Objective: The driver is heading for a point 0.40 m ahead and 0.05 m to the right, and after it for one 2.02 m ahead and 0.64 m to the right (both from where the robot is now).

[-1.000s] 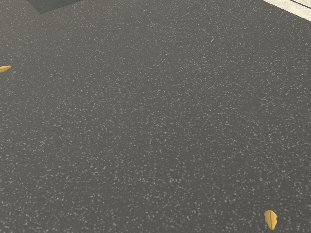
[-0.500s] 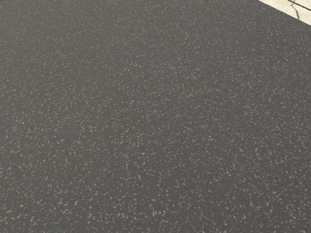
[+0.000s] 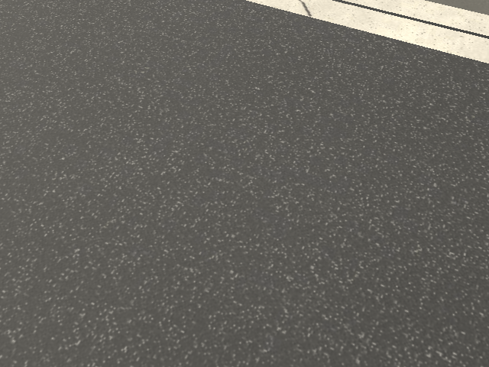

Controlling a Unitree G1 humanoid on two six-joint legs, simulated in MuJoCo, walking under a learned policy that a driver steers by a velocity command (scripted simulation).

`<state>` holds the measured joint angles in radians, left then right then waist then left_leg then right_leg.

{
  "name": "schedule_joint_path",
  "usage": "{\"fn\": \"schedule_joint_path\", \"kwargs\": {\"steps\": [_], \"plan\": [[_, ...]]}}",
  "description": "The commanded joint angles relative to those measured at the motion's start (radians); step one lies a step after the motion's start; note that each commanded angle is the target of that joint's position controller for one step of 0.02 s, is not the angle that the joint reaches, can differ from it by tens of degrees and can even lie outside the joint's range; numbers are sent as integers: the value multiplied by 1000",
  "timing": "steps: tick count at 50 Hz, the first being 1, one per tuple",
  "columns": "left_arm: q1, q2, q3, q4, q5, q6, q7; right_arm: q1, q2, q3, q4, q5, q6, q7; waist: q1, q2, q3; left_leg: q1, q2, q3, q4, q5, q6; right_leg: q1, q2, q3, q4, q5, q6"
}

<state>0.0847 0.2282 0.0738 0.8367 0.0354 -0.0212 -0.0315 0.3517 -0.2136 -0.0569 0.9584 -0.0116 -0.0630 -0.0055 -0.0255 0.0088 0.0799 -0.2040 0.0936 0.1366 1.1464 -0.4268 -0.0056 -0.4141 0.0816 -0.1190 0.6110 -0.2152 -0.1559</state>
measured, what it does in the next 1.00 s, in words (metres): walks ahead, turning right: left foot, then right foot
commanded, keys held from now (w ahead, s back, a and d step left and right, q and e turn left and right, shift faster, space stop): e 0.30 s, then w+e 0.10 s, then e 0.06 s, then no key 0.54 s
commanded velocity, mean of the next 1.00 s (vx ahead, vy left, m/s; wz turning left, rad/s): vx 0.15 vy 0.00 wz -0.40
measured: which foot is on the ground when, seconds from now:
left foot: up 0.00-0.46, down 0.48-1.00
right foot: down 0.00-0.48, up 0.50-0.86, down 0.88-1.00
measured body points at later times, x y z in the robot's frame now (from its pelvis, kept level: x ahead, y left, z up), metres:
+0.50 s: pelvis +0.21 +0.02 +0.01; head +0.24 +0.02 +0.45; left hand +0.32 +0.30 -0.13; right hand +0.32 -0.27 -0.08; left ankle +0.31 +0.10 -0.72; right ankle +0.08 -0.04 -0.70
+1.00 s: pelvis +0.25 +0.01 +0.02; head +0.25 -0.01 +0.47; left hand +0.45 +0.19 -0.10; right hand +0.22 -0.25 -0.12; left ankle +0.31 +0.10 -0.72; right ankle +0.21 -0.09 -0.72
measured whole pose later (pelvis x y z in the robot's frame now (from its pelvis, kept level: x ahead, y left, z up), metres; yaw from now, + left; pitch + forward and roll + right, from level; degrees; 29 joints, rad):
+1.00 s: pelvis +0.25 +0.01 +0.02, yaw -22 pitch -1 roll +0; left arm 0.19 0.21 -0.01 0.87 0.02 0.01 0.01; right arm 0.27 -0.24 0.00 0.85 -0.01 0.01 0.00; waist -0.04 0.03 0.02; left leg -0.20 0.00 0.05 0.41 -0.18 0.01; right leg -0.17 0.03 0.04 0.43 -0.24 -0.02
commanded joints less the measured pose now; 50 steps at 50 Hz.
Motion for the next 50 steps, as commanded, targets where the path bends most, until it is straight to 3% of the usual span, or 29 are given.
{"fn": "schedule_joint_path", "kwargs": {"steps": [1, 3, 4, 7, 9, 14, 19, 21, 22, 23, 24, 25, 26, 27, 28, 30, 32, 34, 37, 40, 42, 43, 44, 45, 46, 47, 50], "plan": [[190, 175, 49, 13, -21, 1, 28, -82, -116, -18, -138, 15, -46, 3, 61, 37, -95, -495, 16, -145, 176, 96, 7, 452, -361, 502, -330, 452, -190], [130, 132, 32, -1, -35, -18, 34, -36, -109, -18, -126, -24, -9, -5, -2, 32, -90, -365, 32, -156, 77, 86, -16, 321, -272, 350, -310, 704, -142], [134, 129, 28, -2, -39, -28, 32, -26, -104, -19, -129, -31, 12, -4, -14, 23, -103, -338, 25, -153, 46, 78, -28, 300, -252, 326, -303, 775, -135], [184, 173, 35, 3, -36, -34, 32, -59, -90, -13, -159, -27, 42, 0, -12, -19, -120, -355, -3, -129, -46, 141, -50, 280, -206, 285, -282, 904, -115], [217, 177, 34, 1, -34, -24, 34, -121, -98, -10, -187, -25, 49, -1, 9, -46, -124, -386, -14, -123, -110, 196, -54, 291, -188, 288, -267, 910, -89], [287, 186, 35, -7, -31, 1, 47, -267, -121, 1, -251, -13, 53, -4, 70, -81, -122, -436, -44, -144, -270, 285, -40, 382, -188, 356, -219, 862, -40], [303, 205, 40, -28, -11, 14, 48, -338, -143, 9, -294, -8, 39, 2, 92, -88, -89, -415, -65, -180, -410, 214, -17, 436, -234, 500, -203, 588, -81], [261, 218, 45, -43, -7, 10, 48, -281, -161, 5, -285, -6, 25, -1, 56, -91, -62, -296, -92, -189, -515, 160, 6, 388, -217, 535, -164, 545, -55], [227, 224, 46, -52, -11, 8, 46, -214, -168, 2, -268, -5, 16, -8, 18, -88, -70, -175, -123, -170, -601, 160, 22, 343, -176, 523, -104, 593, -23], [193, 220, 45, -59, -28, 1, 42, -128, -176, -2, -250, -15, 1, -17, -39, -60, -100, -13, -114, -170, -725, 288, 42, 286, -113, 489, 18, 599, 19], [203, 156, 26, -93, -46, -11, 39, -15, -255, -20, -245, -30, -12, -30, -64, 80, -228, 202, 111, -366, -754, 468, 102, 193, -40, 392, 263, 399, 70], [331, 114, 20, -105, -53, -4, 43, -49, -329, -32, -267, -20, 5, -32, 15, 284, -298, 331, 359, -721, -799, 842, 260, -44, 155, 251, 474, -422, 102], [379, 169, 27, -63, -10, 15, 54, -55, -262, -22, -261, 3, 18, -22, 50, 158, -268, 246, 371, -756, -762, 860, 305, -75, 65, 261, 602, -449, 106], [335, 178, 31, -47, -1, 24, 50, -97, -180, -1, -272, 7, 21, -17, 50, 51, -178, 162, 310, -620, -761, 832, 287, -79, 39, 262, 632, -378, 116], [286, 168, 29, -52, -2, 31, 42, -135, -142, 12, -275, 6, 24, -15, 50, 17, -126, 97, 241, -485, -785, 794, 250, -74, 14, 252, 595, -325, 129], [262, 142, 21, -60, -9, 48, 23, -152, -144, 16, -267, -3, 22, -19, 51, 129, -113, 52, 150, -342, -818, 837, 208, -38, 2, 235, 550, -244, 158], [262, 135, 14, -60, -22, 57, 16, -137, -159, 12, -252, -8, 15, -14, 56, 133, -149, 49, 132, -279, -810, 940, 211, 0, 20, 229, 512, -210, 172], [236, 121, 4, -63, -24, 64, 16, -137, -161, 14, -243, -9, 13, -13, 57, 120, -164, 49, 133, -249, -815, 920, 217, 23, 11, 220, 413, -199, 181], [185, 95, -19, -63, -19, 77, 19, -141, -166, 18, -231, -11, 24, -9, 44, 149, -163, 12, 118, -223, -828, 753, 208, 110, -24, 175, 207, -182, 178], [140, 100, -31, -62, -22, 81, 23, -111, -192, 11, -212, -13, 45, -1, 14, 169, -147, -12, 116, -254, -831, 539, 210, 184, -32, 124, 48, -168, 167], [159, 89, -40, -44, -18, 72, 28, -127, -193, 12, -208, -4, 60, 0, 42, 136, -124, -65, 103, -261, -799, 421, 181, 284, -35, 102, -146, -51, 147], [151, 98, -43, -42, -11, 61, 33, -106, -180, 16, -198, -5, 63, -1, 47, 98, -103, -112, 95, -266, -786, 374, 139, 344, -57, 142, -266, 28, 133], [152, 134, -42, -44, 3, 46, 42, -92, -151, 24, -204, -6, 59, 2, 36, 23, -113, -161, 70, -252, -746, 308, 86, 406, -166, 274, -323, 62, 112], [94, 208, -31, -53, -2, 36, 51, -37, -97, 36, -212, 7, 57, 6, -36, -146, -102, -152, -47, -154, -713, 147, 38, 319, -304, 437, -348, 130, 54], [70, 149, -47, -40, -18, 29, 46, -37, -98, 41, -177, 5, 69, -2, -22, -145, -88, 31, -49, -147, -752, 121, 27, 140, -315, 414, -353, 53, 23], [39, 115, -58, -37, -19, 23, 44, -58, -114, 36, -170, 2, 70, -3, -32, -133, -51, 66, -45, -157, -777, 187, 21, 108, -250, 373, -359, -49, 57], [86, 119, -60, 10, -27, 12, 57, -61, -149, 25, -136, -5, 60, 3, -8, -123, -33, 63, -14, -177, -790, 303, 26, 157, -174, 310, -353, -23, 101]]}}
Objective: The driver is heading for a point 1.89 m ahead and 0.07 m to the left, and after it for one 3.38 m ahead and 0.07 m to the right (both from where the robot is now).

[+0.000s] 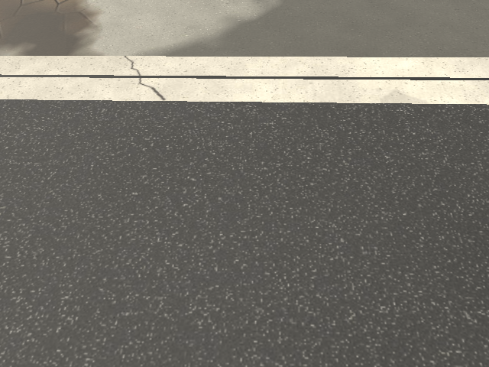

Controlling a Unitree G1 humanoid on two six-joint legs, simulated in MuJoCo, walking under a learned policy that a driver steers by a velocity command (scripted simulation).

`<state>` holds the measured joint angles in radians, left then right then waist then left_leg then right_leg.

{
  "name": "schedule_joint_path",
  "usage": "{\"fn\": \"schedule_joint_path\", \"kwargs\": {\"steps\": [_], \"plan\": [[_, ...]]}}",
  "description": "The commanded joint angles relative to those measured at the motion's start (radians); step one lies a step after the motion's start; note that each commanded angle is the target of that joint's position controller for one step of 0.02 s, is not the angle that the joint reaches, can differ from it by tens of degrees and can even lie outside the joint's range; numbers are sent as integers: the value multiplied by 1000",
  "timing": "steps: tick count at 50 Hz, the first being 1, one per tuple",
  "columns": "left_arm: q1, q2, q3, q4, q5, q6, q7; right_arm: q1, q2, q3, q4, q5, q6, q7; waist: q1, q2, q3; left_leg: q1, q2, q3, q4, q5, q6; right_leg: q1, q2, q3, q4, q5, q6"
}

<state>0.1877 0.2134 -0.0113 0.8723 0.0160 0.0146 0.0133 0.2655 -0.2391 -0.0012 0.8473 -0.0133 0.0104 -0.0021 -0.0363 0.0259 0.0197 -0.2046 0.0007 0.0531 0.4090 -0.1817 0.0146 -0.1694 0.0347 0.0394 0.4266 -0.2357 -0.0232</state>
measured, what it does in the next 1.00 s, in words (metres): stands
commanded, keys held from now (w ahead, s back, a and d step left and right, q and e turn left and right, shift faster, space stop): no key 0.82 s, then w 0.18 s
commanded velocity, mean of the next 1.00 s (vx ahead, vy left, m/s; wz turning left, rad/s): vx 0.03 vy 0.00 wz -0.02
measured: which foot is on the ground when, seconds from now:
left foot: down 0.00-1.00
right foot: down 0.00-1.00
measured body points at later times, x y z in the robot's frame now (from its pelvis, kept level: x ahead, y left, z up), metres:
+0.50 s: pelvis +0.02 -0.01 +0.00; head +0.02 -0.02 +0.45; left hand +0.04 +0.24 -0.15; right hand +0.04 -0.26 -0.15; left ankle +0.02 +0.11 -0.74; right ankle +0.00 -0.11 -0.74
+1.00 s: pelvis +0.04 +0.00 +0.00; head +0.03 +0.00 +0.45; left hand +0.00 +0.23 -0.16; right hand +0.03 -0.24 -0.16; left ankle +0.02 +0.10 -0.73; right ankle +0.00 -0.11 -0.74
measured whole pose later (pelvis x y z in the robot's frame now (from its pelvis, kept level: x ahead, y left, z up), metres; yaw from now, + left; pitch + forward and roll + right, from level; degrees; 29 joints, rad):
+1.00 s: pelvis +0.04 +0.00 +0.00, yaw +1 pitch -1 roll +0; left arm 0.36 0.18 0.02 1.14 0.02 0.00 0.03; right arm 0.33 -0.18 0.00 1.12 -0.04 0.01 -0.01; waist 0.01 0.00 -0.01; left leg -0.26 0.01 0.05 0.64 -0.42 0.05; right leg -0.11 0.05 0.03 0.42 -0.31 -0.07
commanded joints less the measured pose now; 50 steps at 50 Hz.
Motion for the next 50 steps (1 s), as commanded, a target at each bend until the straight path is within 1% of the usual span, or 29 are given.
{"fn": "schedule_joint_path", "kwargs": {"steps": [1, 2, 4, 11, 18, 25, 41, 42, 43, 44, 45, 46, 47, 48, 49, 50], "plan": [[1, 134, 27, -10, -10, -26, 13, 35, -113, -28, -9, -1, -18, -1, 7, -115, 21, 49, 84, -96, -62, 68, 6, -53, -123, 141, -155, 43, -32], [13, 131, 26, 2, -12, -28, 12, 37, -106, -26, 3, 1, -21, -2, 12, -85, 14, 41, 84, -97, -70, 68, 4, -27, -124, 137, -143, 77, -36], [21, 126, 25, 22, -11, -31, 12, 31, -96, -24, 26, 2, -22, -5, 17, -55, 9, 40, 85, -97, -79, 66, 0, -10, -124, 130, -133, 106, -41], [33, 123, 24, 94, -12, -35, 18, 31, -85, -22, 102, 2, -15, -14, 17, -25, 10, 70, 94, -101, -83, 87, 0, -8, -118, 117, -136, 145, -45], [61, 112, 17, 157, -12, -34, 23, 37, -77, -17, 167, 3, -10, -22, 18, -24, 16, 83, 99, -102, -78, 98, 4, -4, -113, 106, -138, 171, -45], [94, 94, 10, 204, -12, -32, 27, 43, -61, -10, 216, 4, -8, -27, 20, -28, 29, 78, 101, -103, -74, 98, 6, -4, -109, 98, -138, 176, -43], [146, 51, 3, 258, -11, -31, 32, 66, -21, 0, 282, 3, -8, -36, 26, -22, 48, 59, 99, -105, -71, 86, 8, -4, -105, 88, -132, 160, -41], [158, 46, 3, 263, -10, -30, 32, 75, -14, 1, 287, 2, -7, -35, 28, -25, 28, 66, 89, -99, -73, 17, 9, 2, -97, 87, -145, 69, -44], [164, 59, 9, 264, -9, -27, 31, 75, -20, -3, 287, -1, -5, -34, 31, -35, 37, 52, 67, -84, -52, -82, 13, -11, -86, 92, -150, -59, -54], [172, 82, 20, 263, -9, -21, 31, 73, -26, -8, 281, -3, -2, -32, 34, -58, 51, 21, 33, -57, -4, -220, 24, -31, -79, 107, -151, -239, -77], [184, 100, 31, 260, -7, -15, 29, 63, -26, -11, 270, -9, 1, -27, 42, -85, 88, -46, 9, -41, 42, -331, 34, -57, -95, 148, -170, -413, -104], [214, 108, 39, 260, -5, -10, 26, 36, -18, -12, 254, -15, 2, -21, 61, -105, 139, -134, -9, -27, 102, -375, 38, -64, -134, 214, -209, -538, -135], [254, 119, 47, 267, -4, -9, 25, 13, 8, -7, 235, -23, -2, -15, 78, -149, 170, -207, -25, 9, 187, -348, 38, -48, -202, 309, -260, -622, -172], [274, 124, 55, 271, -2, -12, 24, -6, 26, -4, 216, -32, -10, -10, 87, -177, 192, -250, -8, 23, 261, -284, 41, -40, -269, 390, -294, -633, -211], [276, 118, 58, 268, 1, -17, 22, -28, 17, -7, 197, -32, -21, -6, 89, -171, 197, -282, 18, 5, 315, -260, 48, -36, -304, 428, -313, -585, -234], [269, 120, 63, 262, 8, -25, 20, -39, 2, -13, 181, -27, -33, -1, 84, -157, 185, -310, 32, -13, 349, -278, 53, -9, -315, 429, -314, -516, -242]]}}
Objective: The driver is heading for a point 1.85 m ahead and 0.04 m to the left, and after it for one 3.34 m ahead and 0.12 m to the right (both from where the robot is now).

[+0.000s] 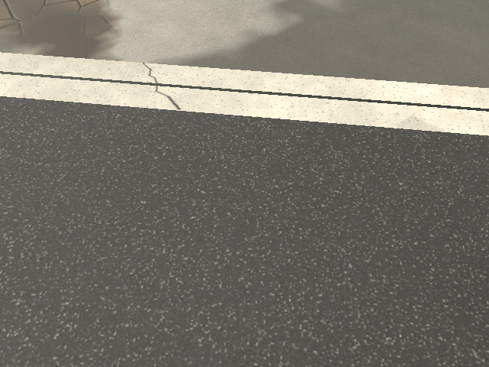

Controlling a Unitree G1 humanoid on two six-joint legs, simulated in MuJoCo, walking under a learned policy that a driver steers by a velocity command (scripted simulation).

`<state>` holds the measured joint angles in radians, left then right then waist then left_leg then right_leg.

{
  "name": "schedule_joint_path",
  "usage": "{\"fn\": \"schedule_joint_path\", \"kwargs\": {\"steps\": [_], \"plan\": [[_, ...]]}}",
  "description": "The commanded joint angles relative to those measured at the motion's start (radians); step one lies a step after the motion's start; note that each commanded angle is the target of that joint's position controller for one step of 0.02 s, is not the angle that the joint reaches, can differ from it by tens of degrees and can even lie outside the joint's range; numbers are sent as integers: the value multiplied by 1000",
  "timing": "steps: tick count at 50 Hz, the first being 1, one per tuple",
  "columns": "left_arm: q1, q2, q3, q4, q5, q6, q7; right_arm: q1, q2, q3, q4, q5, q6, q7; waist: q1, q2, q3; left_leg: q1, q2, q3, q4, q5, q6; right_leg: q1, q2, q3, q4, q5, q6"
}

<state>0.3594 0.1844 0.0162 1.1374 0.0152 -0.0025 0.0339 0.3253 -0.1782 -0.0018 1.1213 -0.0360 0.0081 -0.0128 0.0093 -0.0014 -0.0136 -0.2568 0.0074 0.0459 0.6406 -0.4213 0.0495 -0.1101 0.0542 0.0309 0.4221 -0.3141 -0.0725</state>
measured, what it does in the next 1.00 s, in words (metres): walks ahead: right foot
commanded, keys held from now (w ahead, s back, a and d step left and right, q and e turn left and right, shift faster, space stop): w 1.00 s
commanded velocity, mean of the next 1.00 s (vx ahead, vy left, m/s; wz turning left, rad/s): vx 0.44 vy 0.00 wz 0.00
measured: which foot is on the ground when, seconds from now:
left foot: down 0.00-0.60, up 0.62-1.00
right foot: down 0.00-0.12, up 0.14-0.56, down 0.58-1.00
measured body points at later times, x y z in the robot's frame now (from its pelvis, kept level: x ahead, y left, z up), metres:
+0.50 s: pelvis +0.20 +0.04 -0.01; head +0.24 +0.06 +0.44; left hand +0.37 +0.26 -0.14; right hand +0.07 -0.16 -0.14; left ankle +0.04 +0.11 -0.74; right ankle +0.36 -0.05 -0.71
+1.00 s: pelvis +0.49 +0.03 +0.00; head +0.52 +0.03 +0.45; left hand +0.40 +0.25 -0.14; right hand +0.65 -0.19 -0.13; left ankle +0.66 +0.17 -0.69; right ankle +0.39 -0.02 -0.74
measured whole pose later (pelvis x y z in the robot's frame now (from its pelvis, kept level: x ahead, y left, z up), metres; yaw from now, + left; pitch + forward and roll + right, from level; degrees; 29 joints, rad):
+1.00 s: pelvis +0.49 +0.03 +0.00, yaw +0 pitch +0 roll -1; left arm 0.47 0.16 0.02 1.09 0.01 -0.10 0.01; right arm 0.05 -0.19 -0.03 0.92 -0.02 -0.03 0.03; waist 0.06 0.03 0.05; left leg -0.63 0.09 0.05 0.69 -0.01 0.04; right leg 0.07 0.10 -0.09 0.17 -0.25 -0.10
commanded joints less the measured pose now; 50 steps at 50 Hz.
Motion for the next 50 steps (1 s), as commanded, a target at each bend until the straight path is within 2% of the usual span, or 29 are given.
{"fn": "schedule_joint_path", "kwargs": {"steps": [1, 3, 5, 6, 7, 8, 9, 10, 11, 13, 16, 20, 23, 24, 26, 27, 28, 29, 30, 31, 32, 33, 34, 36, 37, 39, 41, 45, 50], "plan": [[85, 153, 39, -10, 10, -17, -2, -99, -70, -17, -104, 1, -42, 16, 28, -115, 201, -266, 35, -15, 114, -48, 24, -44, -332, 415, -300, -379, -192], [34, 151, 44, -27, 0, -31, -5, -52, -62, -23, -107, 13, -61, 23, -17, -109, 182, -134, 28, 4, -13, 14, 33, -98, -290, 323, -257, -275, -160], [-37, 134, 44, -51, -9, -36, -9, 130, -42, -31, -41, 23, -70, 19, -104, -57, 148, 209, -43, 61, -198, 128, 30, -286, -192, 192, -130, -210, -110], [-58, 95, 33, -69, -3, -47, -12, 237, -82, -46, -12, 15, -76, 10, -144, 52, 122, 373, 42, -72, -287, 63, 35, -407, -122, 99, 56, -151, -77], [-73, 10, 9, -110, -7, -60, -23, 365, -194, -73, 1, 11, -80, 2, -174, 306, 53, 481, 298, -498, -497, -253, 98, -554, 6, -71, 398, -165, -24], [-90, 90, 28, -129, 25, -60, -31, 364, -199, -76, 21, 19, -65, 3, -136, 250, 115, 383, 386, -678, -548, -364, 159, -631, -11, -50, 589, -220, -31], [-111, 97, 32, -130, 33, -61, -43, 244, -148, -62, -19, 16, -65, 6, -73, 103, 196, 286, 360, -607, -544, -343, 155, -650, -75, -12, 675, -125, -40], [-100, 68, 26, -121, 25, -67, -53, 166, -131, -57, -49, 16, -75, 11, -41, 55, 205, 232, 316, -508, -546, -218, 141, -627, -104, 0, 680, -31, -36], [-84, 54, 25, -112, 18, -72, -60, 128, -117, -52, -66, 18, -84, 11, -17, 43, 187, 222, 273, -414, -552, -77, 123, -591, -123, -3, 661, 36, -26], [-80, 63, 30, -108, 22, -64, -66, 152, -84, -39, -53, 19, -101, 7, -8, 51, 147, 254, 216, -277, -537, 181, 103, -570, -125, -37, 645, 103, -4], [-148, 57, 33, -136, 19, -48, -65, 242, -74, -28, -16, 22, -109, 3, -17, 77, 124, 309, 190, -170, -488, 533, 99, -621, -113, -85, 628, 136, 16], [-348, 36, 19, -219, 10, -42, -66, 264, -66, -16, -12, 18, -111, -2, -45, 89, 162, 269, 161, -102, -491, 716, 100, -610, -85, -141, 429, 198, 32], [-431, 27, 8, -256, 0, -43, -65, 275, -82, -15, -5, 17, -114, -9, -57, 107, 172, 262, 162, -72, -488, 817, 99, -503, -50, -182, 245, 237, 10], [-432, 36, 9, -263, -1, -44, -62, 274, -91, -17, -2, 17, -116, -10, -50, 112, 167, 276, 174, -67, -475, 881, 99, -464, -40, -188, 211, 235, -6], [-363, 67, 21, -254, -1, -49, -50, 242, -112, -22, -4, 17, -120, -13, -3, 119, 120, 315, 190, -48, -375, 1127, 90, -345, -3, -191, 176, 207, -49], [-269, 89, 32, -229, -1, -55, -43, 224, -124, -27, -7, 16, -120, -15, 40, 121, 69, 337, 193, -40, -267, 1231, 85, -255, 19, -184, 167, 181, -70], [-124, 112, 47, -182, -3, -63, -36, 204, -135, -31, -11, 16, -115, -16, 99, 118, -6, 334, 190, -36, -106, 1239, 81, -115, 32, -171, 125, 184, -93], [25, 140, 64, -136, 8, -70, -27, 183, -138, -33, -19, 23, -111, -12, 167, 99, -74, 229, 163, -18, 99, 1077, 73, 85, -14, -124, 62, 196, -117], [165, 229, 89, -114, 33, -73, -20, 205, -87, -23, -47, 24, -110, -5, 185, -27, -188, 42, 92, 20, 423, 625, 67, 291, -264, 164, 44, 28, -164], [134, 249, 97, -124, 23, -59, -31, 305, -26, -25, -50, 55, -105, 10, 102, -215, -273, -274, -105, -28, 782, -89, 40, 442, -476, 700, -132, -63, -319], [5, 214, 90, -142, -6, -57, -40, 201, -101, -41, -74, 30, -100, 6, 71, -59, -137, -373, -22, -112, 797, -1, 62, 313, -428, 623, -192, -175, -289], [-83, 145, 71, -159, -12, -64, -43, 102, -104, -45, -105, 22, -103, 11, 51, -21, -12, -389, 17, -103, 746, 85, 65, 166, -398, 481, -222, -147, -259], [-110, 90, 57, -151, -4, -75, -44, 76, -83, -45, -111, 22, -104, 13, 14, 32, 67, -345, 51, -100, 678, 126, 63, 36, -356, 377, -256, -16, -225], [-87, 43, 37, -121, 0, -95, -33, 100, -40, -43, -104, -2, -79, 22, -42, 13, 77, -237, 83, -102, 581, 141, 42, -85, -283, 226, -275, 144, -173], [-56, 47, 35, -109, 0, -104, -30, 105, -29, -43, -106, -4, -69, 26, -51, -2, 76, -223, 84, -91, 551, 144, 31, -98, -270, 190, -279, 209, -168], [-9, 81, 37, -94, -2, -116, -28, 54, -37, -47, -129, -5, -52, 33, -58, -19, 90, -269, 94, -65, 491, 177, 14, -96, -249, 128, -295, 286, -164], [28, 100, 37, -90, -4, -116, -28, -50, -54, -49, -169, -5, -44, 38, -42, -26, 113, -347, 109, -39, 411, 253, -4, -72, -234, 90, -318, 316, -154], [104, 90, 27, -84, -7, -111, -30, -238, -52, -42, -234, 11, -47, 44, 7, -40, 127, -382, 92, 12, 177, 392, -25, -6, -197, 22, -312, 480, -113], [199, 97, 23, -56, 1, -108, -19, -379, -50, -33, -282, 18, -55, 42, 54, -65, 125, -383, 45, 51, -7, 425, -1, 165, -226, 3, -268, 620, -108]]}}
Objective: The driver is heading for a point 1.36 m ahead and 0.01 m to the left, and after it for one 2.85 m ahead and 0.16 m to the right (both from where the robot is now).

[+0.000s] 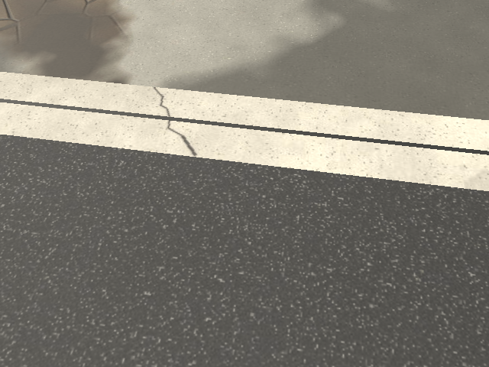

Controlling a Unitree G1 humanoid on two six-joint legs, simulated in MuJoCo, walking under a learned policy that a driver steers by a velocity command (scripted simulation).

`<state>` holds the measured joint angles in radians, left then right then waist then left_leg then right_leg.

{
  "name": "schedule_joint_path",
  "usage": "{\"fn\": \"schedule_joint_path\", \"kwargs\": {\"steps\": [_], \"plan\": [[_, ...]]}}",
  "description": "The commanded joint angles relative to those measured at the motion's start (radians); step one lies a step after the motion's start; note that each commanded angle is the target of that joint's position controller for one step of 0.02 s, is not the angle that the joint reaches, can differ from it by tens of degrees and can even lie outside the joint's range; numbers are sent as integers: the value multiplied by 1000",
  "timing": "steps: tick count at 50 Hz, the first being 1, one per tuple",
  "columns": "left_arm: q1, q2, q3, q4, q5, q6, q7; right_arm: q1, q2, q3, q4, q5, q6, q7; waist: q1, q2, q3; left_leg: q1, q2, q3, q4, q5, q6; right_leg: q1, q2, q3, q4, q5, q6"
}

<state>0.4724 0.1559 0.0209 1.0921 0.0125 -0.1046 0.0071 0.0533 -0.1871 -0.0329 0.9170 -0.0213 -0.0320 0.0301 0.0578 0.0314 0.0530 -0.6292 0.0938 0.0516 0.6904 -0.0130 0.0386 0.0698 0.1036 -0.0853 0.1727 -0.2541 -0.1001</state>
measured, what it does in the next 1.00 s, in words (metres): walks ahead: left foot, then right foot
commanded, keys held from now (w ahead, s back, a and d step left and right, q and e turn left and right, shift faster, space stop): w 1.00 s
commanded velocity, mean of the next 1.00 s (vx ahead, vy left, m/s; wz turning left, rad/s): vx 0.50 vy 0.00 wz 0.00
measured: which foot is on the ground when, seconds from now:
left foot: up 0.00-0.12, down 0.14-0.68, up 0.70-1.00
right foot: down 0.00-0.16, up 0.18-0.66, down 0.68-1.00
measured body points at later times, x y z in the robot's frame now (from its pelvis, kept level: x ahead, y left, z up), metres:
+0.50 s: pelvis +0.28 +0.04 +0.00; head +0.31 +0.04 +0.45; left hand +0.42 +0.27 -0.13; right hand +0.21 -0.19 -0.14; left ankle +0.22 +0.10 -0.74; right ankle +0.43 -0.12 -0.68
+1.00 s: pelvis +0.56 -0.02 +0.01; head +0.58 -0.03 +0.46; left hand +0.51 +0.23 -0.14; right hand +0.67 -0.26 -0.14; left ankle +0.66 +0.14 -0.67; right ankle +0.52 -0.07 -0.74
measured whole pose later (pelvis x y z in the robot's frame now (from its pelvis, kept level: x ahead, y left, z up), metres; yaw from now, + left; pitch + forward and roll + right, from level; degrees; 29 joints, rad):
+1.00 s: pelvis +0.56 -0.02 +0.01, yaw +0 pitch +0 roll -1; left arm 0.43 0.18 0.05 1.06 0.01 -0.10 0.00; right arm 0.16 -0.21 -0.06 0.94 -0.03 -0.03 0.03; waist 0.02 0.04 0.03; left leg -0.62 0.12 0.01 0.92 -0.12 0.03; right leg -0.05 0.09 -0.09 0.23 -0.19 -0.10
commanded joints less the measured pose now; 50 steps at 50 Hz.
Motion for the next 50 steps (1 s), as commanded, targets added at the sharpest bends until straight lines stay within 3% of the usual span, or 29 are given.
{"fn": "schedule_joint_path", "kwargs": {"steps": [1, 4, 5, 6, 7, 8, 9, 10, 11, 13, 14, 16, 19, 24, 29, 31, 32, 33, 34, 35, 36, 37, 38, 39, 41, 43, 45, 50], "plan": [[92, 129, 19, -7, 8, -4, 11, -122, -46, -3, -86, 3, -18, -2, 6, -99, 60, -14, -48, 46, -79, -4, 21, 24, -289, 120, -1, 595, -86], [53, 153, 25, -9, 15, -3, 19, -56, -71, -15, -80, 1, -31, -11, -49, -113, 24, 113, -98, 60, -139, -122, 72, 80, -314, 98, 125, 879, -77], [40, 164, 29, -9, 17, -1, 20, 38, -88, -26, -51, 0, -37, -19, -90, -119, -25, 220, -129, 66, -160, -156, 92, 83, -311, 90, 232, 987, -67], [18, 170, 30, -13, 12, 3, 18, 197, -107, -39, 3, -5, -45, -27, -158, -101, -101, 401, -147, 73, -230, -111, 115, 43, -285, 67, 407, 974, -51], [5, 153, 24, -34, 1, 2, 15, 369, -161, -59, 49, -27, -53, -37, -222, -67, -200, 666, -25, -52, -236, -132, 157, -146, -253, 50, 645, 726, -37], [106, 52, 5, -61, -43, 3, 1, 475, -270, -90, 57, -48, -51, -39, -192, 151, -346, 969, 293, -536, -287, -220, 300, -511, -80, -18, 1065, 108, 16], [82, 128, 29, -51, -18, 6, 1, 407, -238, -86, 58, -10, -36, -24, -168, 75, -340, 928, 315, -729, -405, -239, 320, -636, -40, 119, 1194, -230, 1], [-13, 136, 37, -82, -5, 8, 0, 285, -192, -71, 41, 9, -35, -20, -118, 36, -164, 771, 279, -563, -431, -299, 283, -701, -106, 141, 1189, -147, -6], [-72, 124, 35, -98, 0, 3, -4, 218, -123, -54, 30, 9, -42, -15, -99, -15, -70, 631, 237, -453, -477, -246, 250, -688, -142, 139, 1131, -77, -5], [-72, 89, 35, -97, 21, 23, -11, 201, -54, -31, 52, 8, -55, -22, -39, 0, -5, 473, 148, -292, -525, -131, 181, -598, -188, 131, 1020, -27, 10], [-54, 69, 34, -90, 26, 36, -18, 224, -48, -26, 66, 7, -63, -26, -26, 9, -9, 448, 129, -249, -534, -84, 171, -567, -191, 123, 995, -17, 20], [-81, 65, 35, -105, 29, 52, -26, 282, -80, -30, 89, 8, -76, -29, -17, 12, -3, 443, 112, -198, -545, 16, 176, -589, -196, 100, 957, 11, 37], [-219, 81, 37, -158, 26, 63, -32, 336, -104, -31, 100, 9, -78, -29, -36, 18, 32, 472, 92, -153, -578, 49, 172, -696, -220, 72, 849, 115, 63], [-421, 69, 23, -228, 11, 59, -36, 427, -100, -22, 118, 9, -77, -31, -90, 31, 49, 555, 67, -93, -574, 181, 147, -706, -195, 21, 572, 249, 78], [-527, 84, 22, -273, 9, 48, -33, 493, -112, -23, 145, -2, -71, -44, -115, 41, 62, 720, 119, -90, -518, 298, 157, -708, -160, 5, 432, 208, 39], [-499, 96, 28, -274, 9, 39, -30, 470, -124, -27, 146, -6, -69, -50, -86, 45, 49, 755, 133, -75, -449, 452, 145, -638, -133, -4, 387, 134, 7], [-438, 108, 35, -256, 9, 33, -25, 452, -134, -30, 144, -8, -67, -52, -56, 52, 17, 756, 131, -63, -375, 588, 133, -547, -103, -15, 367, 95, -11], [-318, 124, 46, -217, 11, 26, -17, 438, -142, -32, 144, -7, -64, -52, -5, 46, -44, 746, 115, -47, -238, 672, 120, -409, -69, -28, 325, 91, -33], [-144, 154, 62, -160, 23, 15, -8, 422, -136, -29, 136, 0, -61, -50, 66, 16, -137, 644, 75, -15, -38, 580, 100, -177, -87, -4, 281, 138, -62], [20, 247, 87, -133, 51, 9, 4, 441, -82, -13, 98, 25, -63, -42, 101, -106, -274, 376, 1, 32, 286, 212, 68, 119, -334, 289, 267, 56, -134], [32, 306, 102, -129, 45, 19, -7, 542, -36, -12, 98, 46, -61, -35, 50, -265, -363, 94, -178, 6, 595, -539, 46, 271, -552, 734, 142, 67, -261], [-65, 255, 93, -140, 9, 31, -13, 446, -115, -34, 93, 19, -54, -38, 24, -111, -257, 14, -109, -110, 645, -463, 63, 165, -490, 680, 111, -28, -223], [-164, 190, 74, -155, 1, 29, -16, 360, -105, -33, 64, 12, -60, -33, -4, -82, -117, -8, -69, -104, 605, -367, 63, 11, -455, 531, 77, -8, -188], [-211, 142, 60, -158, 5, 21, -19, 326, -87, -32, 59, 9, -61, -30, -31, -53, -57, 24, -36, -100, 545, -307, 62, -95, -404, 432, 39, 65, -152], [-206, 89, 42, -133, 1, 10, -10, 351, -57, -31, 69, -15, -37, -19, -82, -83, -29, 113, -6, -90, 464, -269, 41, -211, -333, 299, 0, 172, -104], [-146, 106, 42, -107, -2, -5, -6, 343, -43, -31, 64, -19, -19, -8, -94, -83, -29, 119, -5, -69, 430, -250, 22, -225, -317, 251, -15, 267, -108], [-111, 137, 47, -95, -4, -11, -4, 272, -47, -32, 37, -20, -7, -3, -93, -81, -3, 56, 11, -52, 380, -193, 4, -223, -306, 215, -44, 276, -111], [-26, 131, 38, -79, -3, -6, -5, 56, -55, -25, -38, -7, -5, 2, -47, -82, 41, -35, 17, -12, 147, -37, -25, -163, -275, 154, -67, 360, -95]]}}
